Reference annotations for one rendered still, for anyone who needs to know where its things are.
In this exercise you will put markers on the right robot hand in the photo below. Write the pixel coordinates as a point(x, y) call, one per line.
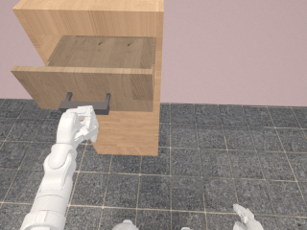
point(247, 217)

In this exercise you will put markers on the left robot forearm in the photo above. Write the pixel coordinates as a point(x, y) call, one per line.
point(52, 197)

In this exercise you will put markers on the left robot hand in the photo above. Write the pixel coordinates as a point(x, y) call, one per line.
point(71, 131)

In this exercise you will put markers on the drawer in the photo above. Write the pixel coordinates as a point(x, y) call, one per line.
point(90, 66)

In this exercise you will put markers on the robot left shin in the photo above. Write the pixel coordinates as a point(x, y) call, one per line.
point(127, 220)

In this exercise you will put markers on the cabinet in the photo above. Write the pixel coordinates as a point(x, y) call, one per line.
point(46, 21)

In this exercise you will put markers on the handle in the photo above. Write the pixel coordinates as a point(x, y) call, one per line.
point(100, 108)

